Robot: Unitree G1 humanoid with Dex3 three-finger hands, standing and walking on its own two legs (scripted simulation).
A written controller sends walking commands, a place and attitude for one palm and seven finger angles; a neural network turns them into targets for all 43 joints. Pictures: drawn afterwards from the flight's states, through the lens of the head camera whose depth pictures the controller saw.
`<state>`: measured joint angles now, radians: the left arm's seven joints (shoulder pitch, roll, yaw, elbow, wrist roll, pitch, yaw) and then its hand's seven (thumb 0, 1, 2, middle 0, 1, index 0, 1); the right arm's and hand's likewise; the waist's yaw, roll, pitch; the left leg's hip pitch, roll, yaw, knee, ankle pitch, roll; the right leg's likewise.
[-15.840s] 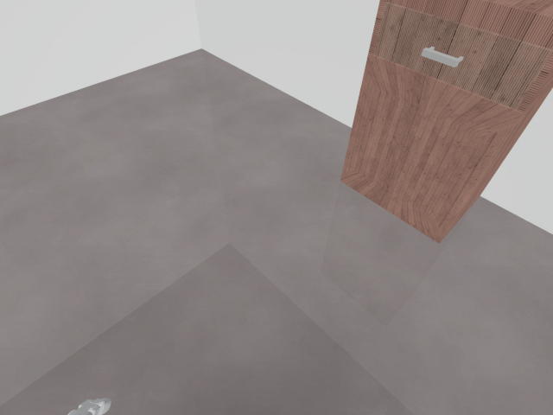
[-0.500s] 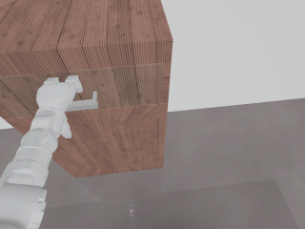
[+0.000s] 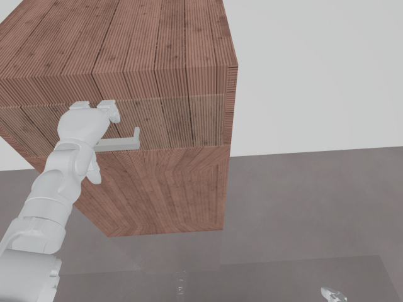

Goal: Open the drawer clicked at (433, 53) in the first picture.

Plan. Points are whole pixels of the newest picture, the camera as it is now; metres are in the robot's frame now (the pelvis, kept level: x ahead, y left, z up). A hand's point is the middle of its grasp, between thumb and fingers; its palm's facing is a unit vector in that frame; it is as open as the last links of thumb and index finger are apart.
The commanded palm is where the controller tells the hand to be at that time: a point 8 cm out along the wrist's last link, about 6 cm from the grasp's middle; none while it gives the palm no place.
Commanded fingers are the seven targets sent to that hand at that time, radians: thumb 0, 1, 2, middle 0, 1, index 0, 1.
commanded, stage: re-aim the fingers above the handle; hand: left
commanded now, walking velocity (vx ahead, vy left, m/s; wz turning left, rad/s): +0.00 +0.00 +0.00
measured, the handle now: (115, 138) +0.47 +0.25 +0.02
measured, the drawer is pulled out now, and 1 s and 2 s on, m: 0.00 0.00 0.00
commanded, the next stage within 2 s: lower the fingers behind the handle in 1.88 s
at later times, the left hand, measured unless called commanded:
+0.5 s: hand (99, 138) +0.42 +0.25 +0.08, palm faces -0.02 +0.00 -1.00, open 13.8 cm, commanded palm +0.39 +0.26 +0.14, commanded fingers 0.00 -0.50 0.30 -0.30 -1.20 -0.30 -1.20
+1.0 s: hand (97, 138) +0.42 +0.26 +0.08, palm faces -0.02 +0.00 -1.00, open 13.7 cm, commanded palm +0.40 +0.26 +0.14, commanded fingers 0.00 -0.50 0.30 -0.30 -1.20 -0.30 -1.20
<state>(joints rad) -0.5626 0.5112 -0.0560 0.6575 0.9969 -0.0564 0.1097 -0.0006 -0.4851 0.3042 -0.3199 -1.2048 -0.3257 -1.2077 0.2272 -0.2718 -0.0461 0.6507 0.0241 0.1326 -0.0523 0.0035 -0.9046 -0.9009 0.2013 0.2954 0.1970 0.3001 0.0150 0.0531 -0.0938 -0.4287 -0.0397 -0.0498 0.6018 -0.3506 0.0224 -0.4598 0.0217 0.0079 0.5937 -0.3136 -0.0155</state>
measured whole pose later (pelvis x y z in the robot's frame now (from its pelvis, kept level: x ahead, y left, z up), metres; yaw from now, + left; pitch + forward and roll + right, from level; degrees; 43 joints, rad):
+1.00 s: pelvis -0.01 +0.00 +0.00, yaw +0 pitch +11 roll +0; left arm -0.65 0.53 -0.04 0.79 1.02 -0.08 0.16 0.00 -0.48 0.30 -0.36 -1.24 -0.34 -1.22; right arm 0.27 -0.26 -0.04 0.67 0.03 0.11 -0.06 0.00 -0.90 -0.90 0.20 0.30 0.20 0.30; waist -0.01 0.05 -0.10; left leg -0.47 -0.04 -0.04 0.62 -0.34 0.02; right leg -0.50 0.02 0.01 0.61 -0.30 -0.01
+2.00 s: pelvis +0.00 -0.01 +0.00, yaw -1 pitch +10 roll +0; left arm -0.54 0.52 -0.03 0.67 1.00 -0.02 0.13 0.00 -0.48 0.30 -0.32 -1.20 -0.32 -1.20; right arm 0.24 -0.27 -0.04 0.66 0.03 0.12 -0.06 0.00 -0.90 -0.90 0.20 0.30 0.20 0.30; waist 0.00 0.06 -0.09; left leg -0.41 -0.03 -0.04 0.58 -0.34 0.02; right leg -0.45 0.03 0.02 0.59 -0.30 -0.02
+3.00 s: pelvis -0.02 +0.00 -0.01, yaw -2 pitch +15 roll +0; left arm -0.65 0.50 -0.01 0.92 1.07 -0.07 0.30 0.00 -0.48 0.30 -0.31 -1.26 -0.32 -1.21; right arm 0.29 -0.26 -0.05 0.68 0.02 0.11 -0.05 0.00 -0.90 -0.90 0.20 0.30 0.20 0.30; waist -0.04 0.04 -0.13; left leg -0.60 -0.03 -0.02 0.71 -0.37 0.02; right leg -0.64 0.04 0.03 0.69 -0.32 -0.02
